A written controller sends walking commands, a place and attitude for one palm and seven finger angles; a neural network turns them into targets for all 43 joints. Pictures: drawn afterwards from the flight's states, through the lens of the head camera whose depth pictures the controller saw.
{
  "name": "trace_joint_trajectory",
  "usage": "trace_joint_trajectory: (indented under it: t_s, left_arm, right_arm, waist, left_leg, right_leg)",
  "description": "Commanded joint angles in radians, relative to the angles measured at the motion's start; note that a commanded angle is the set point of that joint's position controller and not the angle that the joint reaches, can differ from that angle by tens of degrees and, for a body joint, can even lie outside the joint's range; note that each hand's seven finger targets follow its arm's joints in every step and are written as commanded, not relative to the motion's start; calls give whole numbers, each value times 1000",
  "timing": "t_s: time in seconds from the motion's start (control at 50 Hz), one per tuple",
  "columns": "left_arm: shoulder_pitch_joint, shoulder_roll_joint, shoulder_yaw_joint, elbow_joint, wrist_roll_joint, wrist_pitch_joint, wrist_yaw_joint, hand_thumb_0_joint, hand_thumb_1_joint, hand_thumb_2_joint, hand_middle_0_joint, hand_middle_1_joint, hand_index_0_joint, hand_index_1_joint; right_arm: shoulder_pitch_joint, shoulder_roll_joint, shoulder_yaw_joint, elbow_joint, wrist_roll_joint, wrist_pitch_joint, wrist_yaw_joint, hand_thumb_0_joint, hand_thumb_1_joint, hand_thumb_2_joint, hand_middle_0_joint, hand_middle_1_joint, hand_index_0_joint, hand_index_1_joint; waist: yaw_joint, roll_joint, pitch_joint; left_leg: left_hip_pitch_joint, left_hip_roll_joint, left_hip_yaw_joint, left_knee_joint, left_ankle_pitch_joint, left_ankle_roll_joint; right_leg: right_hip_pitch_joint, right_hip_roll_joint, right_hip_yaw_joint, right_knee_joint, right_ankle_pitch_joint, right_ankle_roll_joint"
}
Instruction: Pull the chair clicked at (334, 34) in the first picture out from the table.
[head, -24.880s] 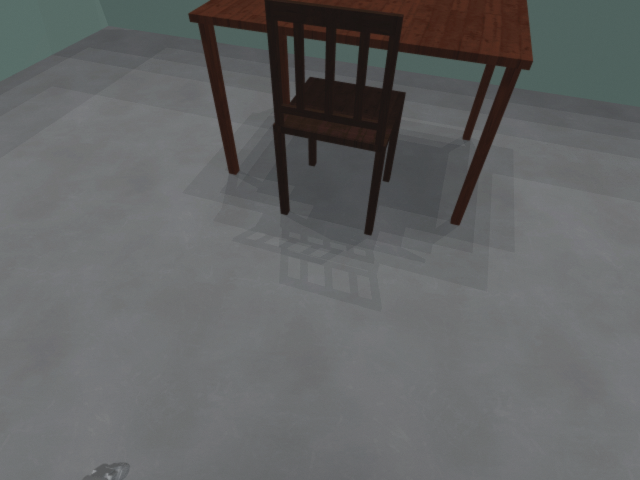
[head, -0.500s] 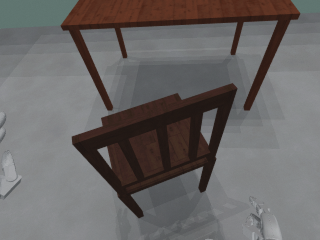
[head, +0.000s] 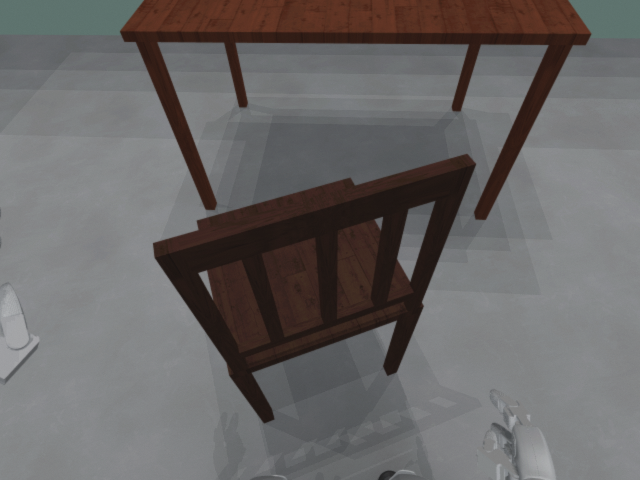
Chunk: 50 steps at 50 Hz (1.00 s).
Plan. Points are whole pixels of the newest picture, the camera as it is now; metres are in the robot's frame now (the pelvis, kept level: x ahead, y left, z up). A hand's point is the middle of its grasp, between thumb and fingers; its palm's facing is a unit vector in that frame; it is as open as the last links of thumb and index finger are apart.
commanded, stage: step back with the hand held close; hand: left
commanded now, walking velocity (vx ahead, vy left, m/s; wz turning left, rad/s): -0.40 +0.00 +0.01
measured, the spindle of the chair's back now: (327, 280) +0.41 +0.03 -0.07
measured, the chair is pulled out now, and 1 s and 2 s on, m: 0.55 0.55 0.55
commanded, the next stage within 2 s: stop stepping back and stand still in 0.90 s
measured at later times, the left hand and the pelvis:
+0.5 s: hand (2, 368) +0.18 +0.26 +0.18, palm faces +0.39 -0.73 -0.56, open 7.4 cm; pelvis -0.03 -0.01 +0.01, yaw +1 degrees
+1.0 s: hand out of the picture +0.08 +0.24 +0.19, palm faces +0.35 -0.72 -0.60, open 7.4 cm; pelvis -0.13 -0.02 +0.00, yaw -1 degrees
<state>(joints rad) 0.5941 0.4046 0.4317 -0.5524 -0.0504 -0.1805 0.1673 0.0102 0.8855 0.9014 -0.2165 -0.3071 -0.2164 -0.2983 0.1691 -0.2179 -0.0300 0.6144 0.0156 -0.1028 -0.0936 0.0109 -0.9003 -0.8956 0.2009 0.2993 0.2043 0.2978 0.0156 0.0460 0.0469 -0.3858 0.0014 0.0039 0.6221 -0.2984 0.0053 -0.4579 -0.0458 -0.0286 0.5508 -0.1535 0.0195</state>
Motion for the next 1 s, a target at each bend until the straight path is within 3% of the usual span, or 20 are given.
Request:
trace_joint_trajectory:
  t_s: [0.0,0.12,0.2,0.26,0.28,0.32,0.36,0.4,0.44,0.52,0.56,0.58,0.62,0.68,0.7,0.74,0.78,0.84,0.94,0.98]
  left_arm:
    - [49,201,189,-189,-4,-77,35,0,900,900,-200,-300,-200,-300]
    - [32,182,174,-234,-15,-98,20,0,900,900,-200,-300,-200,-300]
    - [13,224,199,-197,-13,-95,30,0,900,900,-200,-300,-200,-300]
    - [47,209,197,-195,-6,-82,37,0,900,900,-200,-300,-200,-300]
    - [63,212,204,-207,-5,-88,38,0,900,900,-200,-300,-200,-300]
    - [111,203,216,-224,-9,-112,37,0,900,900,-200,-300,-200,-300]
    - [36,225,221,-279,-11,-116,37,0,900,900,-200,-300,-200,-300]
    - [-27,181,169,-276,-12,-113,26,0,900,900,-200,-300,-200,-300]
    - [12,181,168,-263,-6,-122,13,0,900,900,-200,-300,-200,-300]
    - [64,212,187,-208,-18,-116,-18,0,900,900,-200,-300,-200,-300]
    - [38,216,182,-172,-23,-123,-21,0,900,900,-200,-300,-200,-300]
    - [47,212,181,-182,-27,-119,-19,0,900,900,-200,-300,-200,-300]
    - [95,201,198,-162,-23,-97,-4,0,900,900,-200,-300,-200,-300]
    - [108,224,216,-229,-16,-103,14,0,900,900,-200,-300,-200,-300]
    - [120,241,227,-261,-25,-114,18,0,900,900,-200,-300,-200,-300]
    - [80,254,233,-327,-27,-150,16,0,900,900,-200,-300,-200,-300]
    - [53,241,223,-323,-29,-154,-1,0,900,900,-200,-300,-200,-300]
    - [-16,216,206,-304,-12,-150,-7,0,900,900,-200,-300,-200,-300]
    - [50,241,226,-182,-16,-128,-34,0,900,900,-200,-300,-200,-300]
    - [6,232,199,-155,-27,-128,-38,0,900,900,-200,-300,-200,-300]
  right_arm:
    - [-88,-99,-48,-146,-4,-57,-10,0,-900,-900,200,300,200,300]
    - [-63,-90,-57,-132,-6,-81,-2,0,-900,-900,200,300,200,300]
    - [-31,-76,-76,-105,-9,-69,5,0,-900,-900,200,300,200,300]
    - [-63,-61,-64,-113,-2,-43,8,0,-900,-900,200,300,200,300]
    - [-65,-65,-60,-112,1,-39,6,0,-900,-900,200,300,200,300]
    - [-93,-85,-67,-116,0,-46,-3,0,-900,-900,200,300,200,300]
    - [-95,-75,-59,-116,-24,-79,-7,0,-900,-900,200,300,200,300]
    - [-67,-73,-71,-87,-20,-97,2,0,-900,-900,200,300,200,300]
    - [-41,-91,-83,-85,-17,-131,23,0,-900,-900,200,300,200,300]
    - [-90,-77,-47,-109,-13,-133,30,0,-900,-900,200,300,200,300]
    - [-52,-66,-62,-99,-10,-117,26,0,-900,-900,200,300,200,300]
    - [-51,-82,-88,-98,-4,-101,28,0,-900,-900,200,300,200,300]
    - [-90,-32,-54,-118,6,-69,24,0,-900,-900,200,300,200,300]
    - [-97,-40,-35,-125,11,-38,4,0,-900,-900,200,300,200,300]
    - [-102,-55,-43,-121,13,-40,-4,0,-900,-900,200,300,200,300]
    - [-79,-80,-76,-113,0,-82,-3,0,-900,-900,200,300,200,300]
    - [-52,-81,-71,-86,-28,-128,12,0,-900,-900,200,300,200,300]
    - [-36,-90,-85,-63,-17,-157,32,0,-900,-900,200,300,200,300]
    - [-83,-81,-58,-105,-2,-150,36,0,-900,-900,200,300,200,300]
    - [-47,-71,-75,-104,6,-137,35,0,-900,-900,200,300,200,300]
  waist:
    - [4,88,-181]
    - [0,70,-195]
    - [-16,-196,-205]
    - [-14,-218,-223]
    - [-20,-183,-217]
    - [-7,126,-197]
    - [-34,301,-154]
    - [-25,162,-156]
    - [2,180,-194]
    - [5,22,-141]
    - [-19,-235,-181]
    - [-5,-300,-232]
    - [-19,-217,-255]
    - [-30,-147,-217]
    - [-27,-74,-208]
    - [-8,215,-185]
    - [-31,273,-182]
    - [-12,217,-165]
    - [-13,-7,-88]
    - [-18,-282,-115]
  left_leg:
    - [-45,167,-173,-223,70,59]
    - [-40,163,-138,-118,166,49]
    - [-11,2,-49,151,-148,-11]
    - [11,17,-89,117,-161,-1]
    - [54,35,-94,-26,-94,10]
    - [81,222,-264,-275,162,89]
    - [-65,366,-341,-365,185,167]
    - [141,317,-220,-202,693,163]
    - [248,252,-163,-145,746,98]
    - [54,162,-146,0,179,37]
    - [-62,-14,-25,258,-152,-31]
    - [-65,-9,-71,392,-221,-30]
    - [-86,34,-129,404,-264,-26]
    - [8,30,-62,-26,-129,-14]
    - [94,46,-29,-217,45,-4]
    - [241,342,-287,-301,511,126]
    - [166,378,-278,-259,644,185]
    - [203,288,-149,-173,709,120]
    - [-18,153,-118,8,-67,33]
    - [-52,-19,-23,391,-226,-40]
  right_leg:
    - [200,-39,49,17,44,-26]
    - [205,-69,78,44,127,-57]
    - [123,-275,291,-212,100,-176]
    - [166,-298,215,-169,147,-185]
    - [147,-258,163,-106,149,-149]
    - [57,-47,17,130,-14,-24]
    - [18,40,68,500,-382,3]
    - [-43,28,70,374,-333,2]
    - [34,6,26,125,-192,-33]
    - [237,-62,19,-199,161,-58]
    - [230,-295,284,-214,379,-201]
    - [260,-358,310,-220,414,-255]
    - [295,-335,225,-115,544,-246]
    - [248,-230,117,-11,498,-133]
    - [221,-187,78,36,382,-87]
    - [-63,-7,5,278,-266,7]
    - [-79,41,105,542,-414,7]
    - [25,16,80,275,-280,-22]
    - [229,-59,22,-172,64,-56]
    - [74,-311,353,-306,-45,-216]
